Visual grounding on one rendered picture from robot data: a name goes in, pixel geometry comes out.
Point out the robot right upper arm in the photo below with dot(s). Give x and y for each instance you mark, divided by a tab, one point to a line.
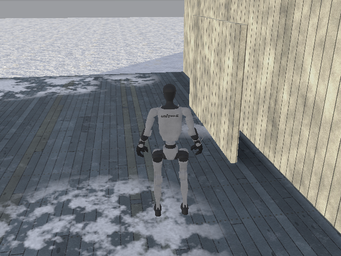
189	120

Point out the robot right hand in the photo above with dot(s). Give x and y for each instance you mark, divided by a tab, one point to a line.
195	147

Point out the robot left hand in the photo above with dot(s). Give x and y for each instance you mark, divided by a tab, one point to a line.
143	149

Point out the humanoid robot head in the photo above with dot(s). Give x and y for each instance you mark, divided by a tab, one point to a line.
169	91

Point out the right robot forearm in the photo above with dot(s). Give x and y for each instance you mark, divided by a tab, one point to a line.
196	139

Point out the robot left shin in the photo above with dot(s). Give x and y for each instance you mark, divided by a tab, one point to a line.
157	193

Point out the left robot forearm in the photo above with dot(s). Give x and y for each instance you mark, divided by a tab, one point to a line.
142	140

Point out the robot left upper arm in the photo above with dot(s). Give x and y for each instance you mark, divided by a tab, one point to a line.
150	120

